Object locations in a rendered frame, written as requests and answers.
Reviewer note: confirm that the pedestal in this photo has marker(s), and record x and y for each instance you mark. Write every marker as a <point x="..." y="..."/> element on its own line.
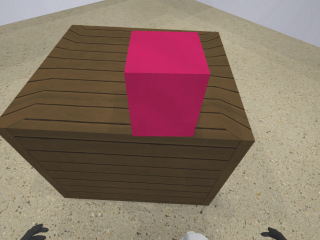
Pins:
<point x="71" y="122"/>

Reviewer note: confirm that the carton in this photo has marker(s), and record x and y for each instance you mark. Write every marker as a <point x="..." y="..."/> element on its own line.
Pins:
<point x="166" y="77"/>

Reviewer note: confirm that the right robot hand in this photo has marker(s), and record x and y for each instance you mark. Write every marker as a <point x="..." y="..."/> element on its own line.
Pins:
<point x="273" y="233"/>

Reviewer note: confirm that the left robot hand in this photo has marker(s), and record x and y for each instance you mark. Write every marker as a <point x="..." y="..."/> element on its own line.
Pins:
<point x="35" y="230"/>

